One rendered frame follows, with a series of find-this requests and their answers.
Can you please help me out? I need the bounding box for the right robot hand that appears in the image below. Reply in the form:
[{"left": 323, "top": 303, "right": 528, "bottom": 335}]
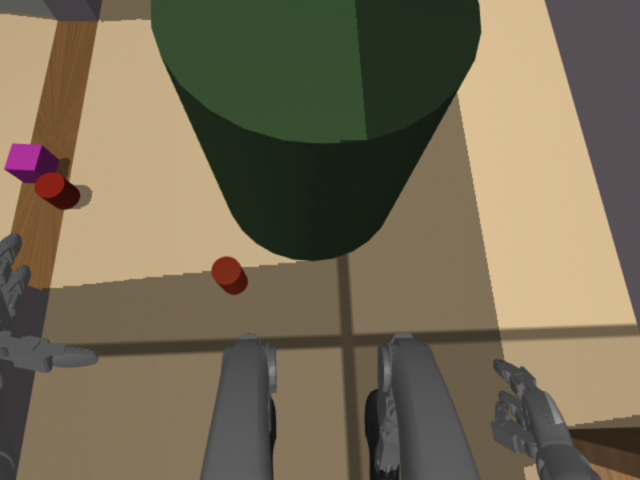
[{"left": 490, "top": 359, "right": 574, "bottom": 460}]

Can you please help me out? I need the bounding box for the left robot hand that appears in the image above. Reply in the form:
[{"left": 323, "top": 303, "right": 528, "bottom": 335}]
[{"left": 0, "top": 233, "right": 98, "bottom": 373}]

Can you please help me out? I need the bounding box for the right robot foot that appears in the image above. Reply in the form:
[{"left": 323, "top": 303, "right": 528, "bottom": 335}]
[{"left": 365, "top": 389, "right": 399, "bottom": 480}]

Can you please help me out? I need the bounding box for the right robot arm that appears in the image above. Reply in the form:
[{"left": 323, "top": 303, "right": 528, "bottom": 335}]
[{"left": 536, "top": 444, "right": 602, "bottom": 480}]

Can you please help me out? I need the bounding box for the bookshelf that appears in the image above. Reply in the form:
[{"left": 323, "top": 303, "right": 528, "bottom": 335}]
[{"left": 568, "top": 427, "right": 640, "bottom": 480}]

